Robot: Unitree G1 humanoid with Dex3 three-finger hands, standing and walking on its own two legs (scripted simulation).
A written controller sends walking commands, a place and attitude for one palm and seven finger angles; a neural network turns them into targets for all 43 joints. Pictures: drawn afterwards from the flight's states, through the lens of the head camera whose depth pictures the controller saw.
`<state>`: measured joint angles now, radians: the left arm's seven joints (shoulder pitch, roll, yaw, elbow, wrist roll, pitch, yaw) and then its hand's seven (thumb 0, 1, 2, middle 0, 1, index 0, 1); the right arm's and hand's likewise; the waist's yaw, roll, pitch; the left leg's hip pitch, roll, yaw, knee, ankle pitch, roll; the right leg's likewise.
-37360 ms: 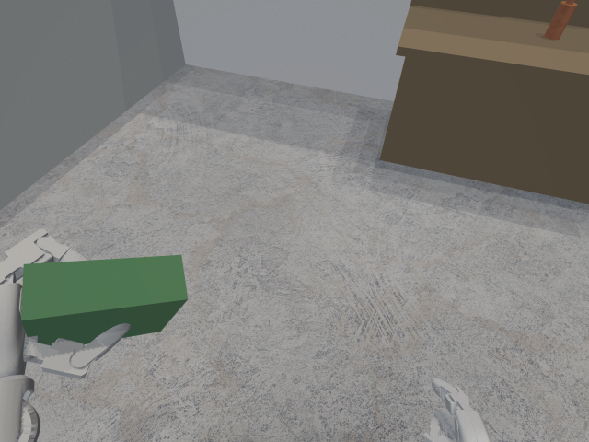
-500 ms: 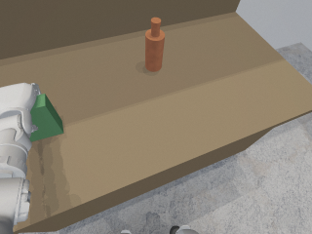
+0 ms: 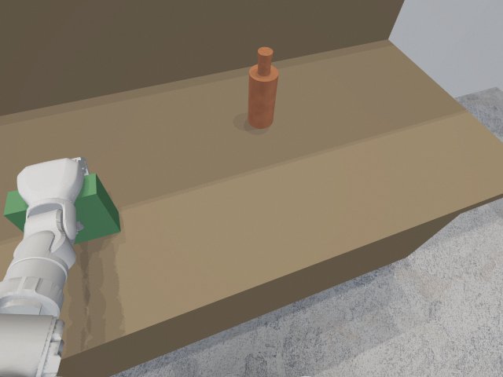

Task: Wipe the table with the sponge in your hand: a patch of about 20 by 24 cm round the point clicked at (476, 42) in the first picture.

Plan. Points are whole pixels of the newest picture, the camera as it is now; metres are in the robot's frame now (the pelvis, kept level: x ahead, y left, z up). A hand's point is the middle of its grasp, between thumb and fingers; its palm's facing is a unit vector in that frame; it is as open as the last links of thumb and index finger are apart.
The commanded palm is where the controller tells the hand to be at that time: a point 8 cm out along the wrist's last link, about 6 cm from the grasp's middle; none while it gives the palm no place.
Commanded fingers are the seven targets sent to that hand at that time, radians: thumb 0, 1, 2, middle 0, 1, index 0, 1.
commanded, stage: wipe back along the first lane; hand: left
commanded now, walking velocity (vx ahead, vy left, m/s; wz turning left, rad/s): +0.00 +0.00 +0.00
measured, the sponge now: (75, 220) +0.38 +0.35 -0.05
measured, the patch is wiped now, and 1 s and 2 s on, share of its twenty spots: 1.00 1.00 1.00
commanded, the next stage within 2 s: lift the sponge slowly off the table in 1.08 s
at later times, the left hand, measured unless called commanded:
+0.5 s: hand (68, 228) +0.33 +0.32 +0.01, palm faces -0.05 +0.00 -1.00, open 9.3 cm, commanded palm +0.30 +0.29 +0.04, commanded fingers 0.00 0.10 1.30 -1.20 -1.60 -1.20 -1.60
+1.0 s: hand (71, 259) +0.28 +0.29 +0.01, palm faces -0.05 -0.01 -1.00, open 9.3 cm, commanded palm +0.24 +0.27 +0.04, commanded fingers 0.00 0.10 1.30 -1.20 -1.60 -1.20 -1.60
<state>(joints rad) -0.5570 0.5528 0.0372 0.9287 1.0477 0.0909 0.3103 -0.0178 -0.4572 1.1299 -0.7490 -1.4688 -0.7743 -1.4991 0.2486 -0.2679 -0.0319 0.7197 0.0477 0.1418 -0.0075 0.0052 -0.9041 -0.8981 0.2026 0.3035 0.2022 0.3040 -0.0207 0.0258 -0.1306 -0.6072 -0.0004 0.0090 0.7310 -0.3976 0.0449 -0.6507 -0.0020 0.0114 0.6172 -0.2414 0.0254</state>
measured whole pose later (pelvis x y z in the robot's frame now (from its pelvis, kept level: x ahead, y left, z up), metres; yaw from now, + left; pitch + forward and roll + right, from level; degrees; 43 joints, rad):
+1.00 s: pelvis +0.01 -0.02 +0.01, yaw +1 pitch +9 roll -1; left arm -0.07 0.41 -0.04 0.39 1.01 0.25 0.30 0.01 -0.44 1.12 -0.74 -1.48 -0.77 -1.50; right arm 0.14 -0.26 -0.02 0.66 0.04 0.08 -0.03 0.01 -0.90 -0.90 0.20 0.30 0.20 0.30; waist 0.06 0.05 -0.10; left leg -0.42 0.00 -0.01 0.65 -0.39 0.02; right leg -0.48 0.00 0.00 0.60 -0.27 0.01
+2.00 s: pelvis +0.00 -0.02 +0.02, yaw +1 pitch +2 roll -1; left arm 0.05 0.40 -0.07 0.20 0.99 0.25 0.23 -0.01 -0.48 1.11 -0.80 -1.41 -0.83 -1.43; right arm 0.07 -0.24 -0.01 0.69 0.02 0.04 -0.05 0.01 -0.90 -0.90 0.20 0.30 0.20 0.30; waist 0.10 0.05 -0.04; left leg -0.25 -0.01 0.00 0.54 -0.34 0.02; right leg -0.32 -0.01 0.01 0.50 -0.22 0.01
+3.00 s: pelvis +0.01 -0.02 +0.03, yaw +2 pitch -1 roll -1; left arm -0.02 0.46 -0.09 0.02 0.94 0.34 0.05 -0.01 -0.48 1.11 -0.80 -1.41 -0.83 -1.43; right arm 0.02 -0.24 0.05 0.69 0.03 0.06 -0.05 0.01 -0.90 -0.90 0.20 0.30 0.20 0.30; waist 0.12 0.08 0.01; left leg -0.09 -0.01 -0.01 0.38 -0.27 0.02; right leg -0.16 -0.01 0.00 0.36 -0.17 0.01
